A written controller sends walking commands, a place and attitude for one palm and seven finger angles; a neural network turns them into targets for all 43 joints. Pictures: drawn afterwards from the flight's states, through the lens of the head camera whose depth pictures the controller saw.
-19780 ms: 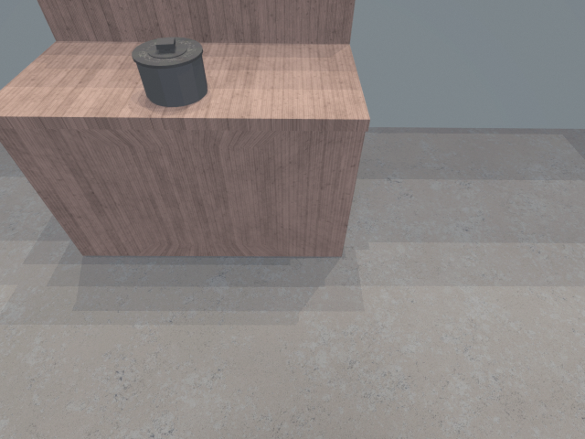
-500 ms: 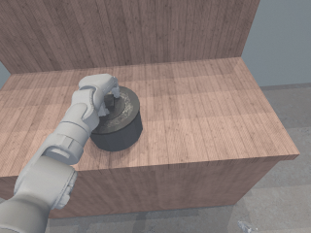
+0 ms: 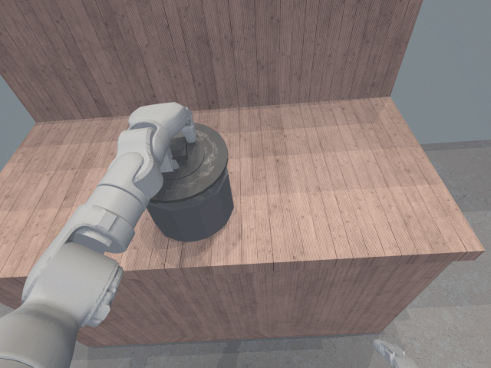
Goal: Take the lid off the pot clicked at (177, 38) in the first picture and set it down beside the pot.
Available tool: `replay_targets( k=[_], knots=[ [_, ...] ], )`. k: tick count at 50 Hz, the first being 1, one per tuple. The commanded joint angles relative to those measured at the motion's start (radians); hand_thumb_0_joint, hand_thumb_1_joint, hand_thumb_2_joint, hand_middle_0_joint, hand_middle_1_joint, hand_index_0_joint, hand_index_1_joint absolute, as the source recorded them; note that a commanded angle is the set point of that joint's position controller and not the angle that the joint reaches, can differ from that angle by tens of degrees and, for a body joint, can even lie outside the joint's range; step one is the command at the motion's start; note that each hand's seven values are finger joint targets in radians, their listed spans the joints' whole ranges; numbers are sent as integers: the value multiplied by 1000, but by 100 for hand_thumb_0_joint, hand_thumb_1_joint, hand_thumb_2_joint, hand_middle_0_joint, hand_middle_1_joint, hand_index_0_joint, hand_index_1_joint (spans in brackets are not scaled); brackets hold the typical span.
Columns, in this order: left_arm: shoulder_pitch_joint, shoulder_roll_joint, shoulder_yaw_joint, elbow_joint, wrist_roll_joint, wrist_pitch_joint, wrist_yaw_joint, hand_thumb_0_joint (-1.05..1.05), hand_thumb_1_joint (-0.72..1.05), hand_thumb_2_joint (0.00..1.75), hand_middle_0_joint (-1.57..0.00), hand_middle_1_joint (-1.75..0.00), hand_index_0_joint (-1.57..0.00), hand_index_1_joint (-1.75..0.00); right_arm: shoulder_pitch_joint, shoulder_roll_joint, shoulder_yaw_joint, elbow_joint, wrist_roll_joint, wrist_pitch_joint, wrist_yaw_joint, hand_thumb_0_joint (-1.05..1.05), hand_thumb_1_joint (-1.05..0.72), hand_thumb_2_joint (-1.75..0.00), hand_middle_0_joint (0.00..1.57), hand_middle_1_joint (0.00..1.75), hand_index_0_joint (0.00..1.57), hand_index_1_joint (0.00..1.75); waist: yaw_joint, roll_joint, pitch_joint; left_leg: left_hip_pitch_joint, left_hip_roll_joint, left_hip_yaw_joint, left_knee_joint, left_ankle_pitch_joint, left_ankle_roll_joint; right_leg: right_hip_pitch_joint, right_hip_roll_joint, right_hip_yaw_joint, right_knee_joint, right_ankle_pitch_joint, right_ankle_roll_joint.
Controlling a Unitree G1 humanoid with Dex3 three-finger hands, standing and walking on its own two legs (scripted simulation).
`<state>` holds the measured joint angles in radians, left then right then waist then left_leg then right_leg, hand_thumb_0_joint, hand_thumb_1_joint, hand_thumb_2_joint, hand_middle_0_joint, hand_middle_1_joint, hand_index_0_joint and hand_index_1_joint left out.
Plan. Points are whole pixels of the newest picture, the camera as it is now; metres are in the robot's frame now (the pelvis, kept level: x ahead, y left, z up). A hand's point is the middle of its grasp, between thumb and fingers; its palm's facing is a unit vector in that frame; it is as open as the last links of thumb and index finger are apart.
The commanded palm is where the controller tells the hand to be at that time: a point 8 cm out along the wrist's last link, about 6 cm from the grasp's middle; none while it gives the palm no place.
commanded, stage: lift the lid straight up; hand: left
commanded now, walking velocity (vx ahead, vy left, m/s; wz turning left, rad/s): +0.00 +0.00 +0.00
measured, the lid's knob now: (173, 150) +0.47 +0.14 +0.11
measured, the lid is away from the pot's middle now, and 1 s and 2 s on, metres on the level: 0.00 0.01 0.07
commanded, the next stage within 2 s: move the lid sideways beside the pot in 1.40 s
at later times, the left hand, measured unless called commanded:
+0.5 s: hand (164, 131) +0.45 +0.13 +0.17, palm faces -0.24 -0.04 -0.97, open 8.8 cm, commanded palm +0.43 +0.13 +0.25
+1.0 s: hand (155, 108) +0.45 +0.14 +0.22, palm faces -0.18 -0.05 -0.98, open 8.8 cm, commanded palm +0.43 +0.14 +0.29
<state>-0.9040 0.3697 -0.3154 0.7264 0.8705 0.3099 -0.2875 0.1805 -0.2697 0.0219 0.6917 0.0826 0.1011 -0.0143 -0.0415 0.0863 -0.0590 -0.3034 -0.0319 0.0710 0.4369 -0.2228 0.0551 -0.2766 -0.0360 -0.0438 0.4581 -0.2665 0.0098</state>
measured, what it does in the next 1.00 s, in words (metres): stands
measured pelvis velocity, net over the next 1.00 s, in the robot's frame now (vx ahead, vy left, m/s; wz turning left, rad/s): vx -0.01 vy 0.00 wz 0.01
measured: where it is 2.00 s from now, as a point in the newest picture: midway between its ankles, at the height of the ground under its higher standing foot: outside the picture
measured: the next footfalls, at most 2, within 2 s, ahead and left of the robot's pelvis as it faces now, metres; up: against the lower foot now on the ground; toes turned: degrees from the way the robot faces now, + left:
none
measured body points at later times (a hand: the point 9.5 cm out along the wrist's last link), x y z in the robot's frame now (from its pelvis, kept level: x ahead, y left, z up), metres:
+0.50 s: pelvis -0.01 +0.00 +0.00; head +0.01 -0.04 +0.45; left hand +0.45 +0.13 +0.23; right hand +0.13 -0.25 -0.13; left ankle +0.00 +0.08 -0.74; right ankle -0.03 -0.12 -0.74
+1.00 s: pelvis -0.01 +0.00 +0.00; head +0.01 -0.03 +0.45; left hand +0.45 +0.14 +0.27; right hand +0.14 -0.24 -0.12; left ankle +0.00 +0.08 -0.74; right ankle -0.03 -0.12 -0.74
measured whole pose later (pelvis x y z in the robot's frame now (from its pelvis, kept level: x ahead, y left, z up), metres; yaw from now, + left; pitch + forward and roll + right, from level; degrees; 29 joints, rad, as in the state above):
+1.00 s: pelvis -0.01 +0.00 +0.00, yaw +1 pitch +4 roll +0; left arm -1.11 0.41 -0.33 0.74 0.89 0.36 -0.42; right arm 0.16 -0.28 0.04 0.69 0.08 0.06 -0.03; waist -0.03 0.08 -0.05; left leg -0.28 -0.04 0.06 0.40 -0.19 0.06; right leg -0.25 -0.04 -0.05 0.44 -0.25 0.01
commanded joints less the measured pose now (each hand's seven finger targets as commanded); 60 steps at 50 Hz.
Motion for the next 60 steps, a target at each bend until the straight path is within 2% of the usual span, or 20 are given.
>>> replay_targets(
  k=[1, 4, 6, 8, 12, 17, 20, 22, 27, 29, 34, 36, 39, 41, 45, 49, 52, 56, 59, 60],
  knots=[
    [-598, 241, 121, -208, 30, 19, 34, 0, 45, 115, -82, -98, -79, -97, -77, -123, -34, -135, -4, -37, -6, 0, -90, -90, 20, 30, 20, 30, -8, -121, -368, 235, 16, -88, 0, 327, 22, 67, 28, 8, -24, 414, -47],
    [-651, 242, 102, -235, 36, 21, 22, 0, 45, 115, -82, -98, -79, -97, -86, -114, -27, -142, -3, -42, -14, 0, -90, -90, 20, 30, 20, 30, -13, -93, -396, 256, 11, -92, -4, 317, 23, 80, 28, 12, -22, 412, -45],
    [-667, 286, 141, -294, 35, 5, 16, 0, 45, 115, -82, -98, -79, -97, -89, -113, -30, -156, -10, -54, -16, 0, -90, -90, 20, 30, 20, 30, -5, -91, -447, 279, 11, -98, 6, 351, 27, 109, 24, 18, -24, 437, -47],
    [-644, 240, 98, -233, 42, 14, 9, 0, 45, 115, -82, -98, -79, -97, -90, -109, -25, -146, -7, -51, -17, 0, -90, -90, 20, 30, 20, 30, -14, -80, -406, 276, 11, -97, 0, 333, 22, 77, 29, 12, -25, 413, -46],
    [-659, 226, 84, -176, 35, 27, -7, 0, 45, 115, -82, -98, -79, -97, -85, -115, -23, -137, -3, -47, -20, 0, -90, -90, 20, 30, 20, 30, -20, -116, -342, 232, 11, -90, -16, 253, 22, 57, 29, 7, -38, 357, -44],
    [-750, 258, 95, -248, 36, 4, -20, 0, 45, 115, -82, -98, -79, -97, -86, -112, -23, -146, -6, -71, -26, 0, -90, -90, 20, 30, 20, 30, -21, -66, -425, 295, 7, -105, -11, 285, 23, 72, 26, 15, -34, 370, -47],
    [-750, 229, 71, -220, 48, 8, -24, 0, 45, 115, -82, -98, -79, -97, -76, -110, -25, -135, -6, -75, -23, 0, -90, -90, 20, 30, 20, 30, -23, -48, -412, 309, 9, -109, -10, 301, 18, 43, 31, 8, -36, 359, -49],
    [-751, 224, 77, -231, 38, 8, -26, 0, 45, 115, -82, -98, -79, -97, -72, -111, -27, -135, -8, -78, -17, 0, -90, -90, 20, 30, 20, 30, -22, -73, -401, 305, 15, -115, -12, 318, 16, 46, 32, 1, -34, 367, -51],
    [-724, 331, 172, -201, 44, 29, -27, 0, 45, 115, -82, -98, -79, -97, -79, -123, -21, -133, -12, -75, -15, 0, -90, -90, 20, 30, 20, 30, 6, -129, -413, 252, 8, -104, -21, 336, 21, 132, 23, 13, -28, 442, -48],
    [-702, 247, 105, -153, 54, 48, -35, 0, 45, 115, -82, -98, -79, -97, -87, -115, -21, -132, -7, -69, -12, 0, -90, -90, 20, 30, 20, 30, -1, -127, -359, 244, 10, -95, -23, 320, 20, 88, 25, 6, -37, 411, -47],
    [-746, 318, 149, -165, 61, 49, -49, 0, 45, 115, -82, -98, -79, -97, -91, -120, -19, -142, -9, -72, -19, 0, -90, -90, 20, 30, 20, 30, 2, -137, -388, 242, 6, -94, -29, 297, 25, 118, 22, 15, -40, 410, -45],
    [-793, 279, 113, -236, 42, 36, -59, 0, 45, 115, -82, -98, -79, -97, -97, -116, -21, -157, -8, -80, -19, 0, -90, -90, 20, 30, 20, 30, -8, -110, -411, 263, 7, -99, -26, 310, 27, 115, 18, 17, -45, 413, -46],
    [-825, 298, 120, -262, 58, 35, -62, 0, 45, 115, -82, -98, -79, -97, -91, -114, -24, -151, -9, -94, -19, 0, -90, -90, 20, 30, 20, 30, -6, -82, -448, 321, 11, -111, -17, 352, 24, 94, 26, 14, -37, 412, -47],
    [-827, 246, 85, -277, 37, 32, -70, 0, 45, 115, -82, -98, -79, -97, -91, -113, -27, -155, -9, -98, -14, 0, -90, -90, 20, 30, 20, 30, -15, -74, -443, 327, 10, -115, -10, 387, 23, 83, 24, 10, -41, 424, -49],
    [-816, 300, 128, -191, 53, 55, -70, 0, 45, 115, -82, -98, -79, -97, -83, -119, -19, -129, -8, -92, -14, 0, -90, -90, 20, 30, 20, 30, -4, -110, -383, 279, 9, -108, -28, 317, 20, 78, 27, 5, -44, 390, -49],
    [-842, 248, 82, -175, 54, 59, -77, 0, 45, 115, -82, -98, -79, -97, -93, -114, -15, -132, -6, -89, -15, 0, -90, -90, 20, 30, 20, 30, -10, -129, -367, 267, 8, -105, -34, 298, 19, 69, 25, 2, -47, 373, -47],
    [-861, 332, 147, -238, 62, 49, -77, 0, 45, 115, -82, -98, -79, -97, -107, -116, -15, -149, -13, -95, -14, 0, -90, -90, 20, 30, 20, 30, 9, -99, -447, 294, 6, -108, -24, 351, 21, 126, 18, 18, -37, 425, -51],
    [-862, 231, 69, -246, 48, 55, -91, 0, 45, 115, -82, -98, -79, -97, -116, -109, -19, -155, -6, -92, -8, 0, -90, -90, 20, 30, 20, 30, -8, -95, -423, 312, 13, -113, -16, 400, 18, 83, 19, 6, -43, 420, -52],
    [-861, 314, 130, -186, 69, 70, -92, 0, 45, 115, -82, -98, -79, -97, -113, -118, -11, -142, -8, -84, -12, 0, -90, -90, 20, 30, 20, 30, 3, -130, -388, 273, 11, -105, -34, 321, 18, 88, 23, 6, -47, 380, -51],
    [-883, 298, 113, -182, 68, 72, -95, 0, 45, 115, -82, -98, -79, -97, -116, -114, -8, -143, -7, -86, -16, 0, -90, -90, 20, 30, 20, 30, 1, -122, -383, 267, 7, -101, -39, 302, 18, 85, 21, 8, -48, 372, -50]
  ],
)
